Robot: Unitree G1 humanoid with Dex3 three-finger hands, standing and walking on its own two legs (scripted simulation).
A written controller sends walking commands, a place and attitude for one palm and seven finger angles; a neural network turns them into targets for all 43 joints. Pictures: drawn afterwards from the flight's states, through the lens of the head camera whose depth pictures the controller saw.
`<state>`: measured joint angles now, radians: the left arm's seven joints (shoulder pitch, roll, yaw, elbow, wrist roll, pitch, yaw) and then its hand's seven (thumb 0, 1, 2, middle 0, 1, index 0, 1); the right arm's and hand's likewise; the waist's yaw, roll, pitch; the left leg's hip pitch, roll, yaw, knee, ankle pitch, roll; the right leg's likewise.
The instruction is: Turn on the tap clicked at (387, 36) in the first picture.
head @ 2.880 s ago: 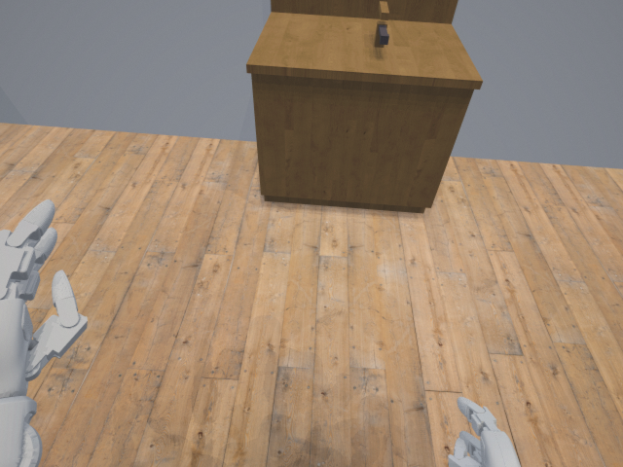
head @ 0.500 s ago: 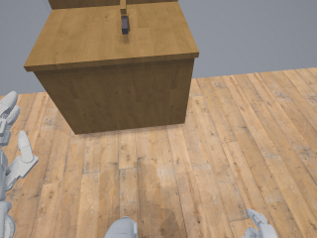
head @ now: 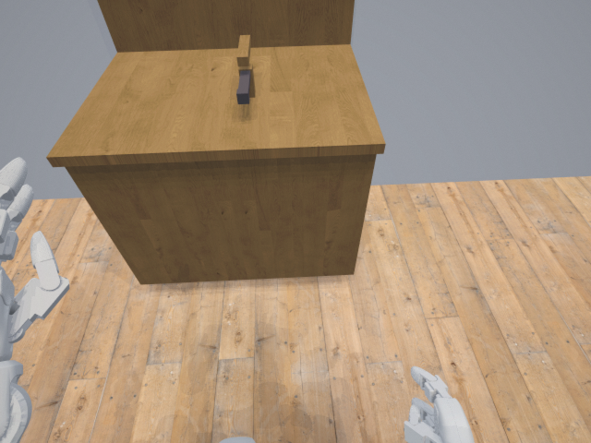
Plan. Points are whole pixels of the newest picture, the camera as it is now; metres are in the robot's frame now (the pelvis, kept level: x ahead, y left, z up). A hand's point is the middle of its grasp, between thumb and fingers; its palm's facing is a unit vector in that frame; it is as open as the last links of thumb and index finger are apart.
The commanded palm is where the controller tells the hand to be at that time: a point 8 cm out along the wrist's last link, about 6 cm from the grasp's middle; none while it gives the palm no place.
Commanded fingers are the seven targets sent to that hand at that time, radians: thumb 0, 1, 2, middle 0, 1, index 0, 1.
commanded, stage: turn to face it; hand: left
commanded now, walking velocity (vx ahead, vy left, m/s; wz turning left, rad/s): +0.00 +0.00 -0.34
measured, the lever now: (243, 96) +0.85 +0.24 +0.03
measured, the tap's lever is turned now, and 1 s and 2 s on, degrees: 0 0 0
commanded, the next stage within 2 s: take the last steps up to it in 0.26 s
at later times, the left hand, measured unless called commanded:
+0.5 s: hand (153, 262) +0.24 +0.18 +0.18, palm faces +0.26 -0.86 -0.43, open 7.4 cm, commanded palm +0.19 +0.23 +0.20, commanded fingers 0.00 0.90 0.90 -0.20 -0.30 -0.20 -0.30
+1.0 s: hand (154, 249) +0.25 +0.18 +0.19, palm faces +0.28 -0.87 -0.40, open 7.4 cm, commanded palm +0.21 +0.22 +0.20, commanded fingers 0.00 0.90 0.90 -0.20 -0.30 -0.20 -0.30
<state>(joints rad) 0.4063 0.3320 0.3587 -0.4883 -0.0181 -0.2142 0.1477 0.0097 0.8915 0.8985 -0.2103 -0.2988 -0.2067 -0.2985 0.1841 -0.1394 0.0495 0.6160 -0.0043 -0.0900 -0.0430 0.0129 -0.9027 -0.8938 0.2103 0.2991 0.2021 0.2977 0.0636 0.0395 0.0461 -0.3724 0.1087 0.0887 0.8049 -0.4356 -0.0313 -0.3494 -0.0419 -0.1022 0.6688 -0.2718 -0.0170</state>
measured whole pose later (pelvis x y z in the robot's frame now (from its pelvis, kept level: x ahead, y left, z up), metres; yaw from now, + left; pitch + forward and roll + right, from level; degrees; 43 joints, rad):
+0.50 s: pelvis -0.01 -0.02 +0.01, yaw -8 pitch -1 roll -1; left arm 0.45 0.36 0.35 -0.48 -0.01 -0.20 0.15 0.01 0.89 0.90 -0.21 -0.30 -0.20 -0.30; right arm 0.23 -0.19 0.00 0.58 0.01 -0.07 -0.04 0.01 -0.91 -0.89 0.21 0.30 0.20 0.30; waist -0.02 0.04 0.04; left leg -0.31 0.14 0.12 0.66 -0.35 -0.03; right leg -0.27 0.01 -0.11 0.56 -0.26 -0.03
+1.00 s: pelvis +0.00 -0.03 +0.02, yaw -9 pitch -1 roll +0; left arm 0.46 0.34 0.35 -0.44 0.00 -0.22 0.16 0.01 0.89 0.90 -0.21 -0.30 -0.20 -0.30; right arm 0.25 -0.16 0.01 0.62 0.00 -0.10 -0.07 0.01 -0.91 -0.89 0.20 0.30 0.20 0.30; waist -0.01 0.01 -0.01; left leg -0.22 0.08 0.11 0.51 -0.26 0.00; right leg -0.39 -0.04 -0.10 0.82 -0.41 0.01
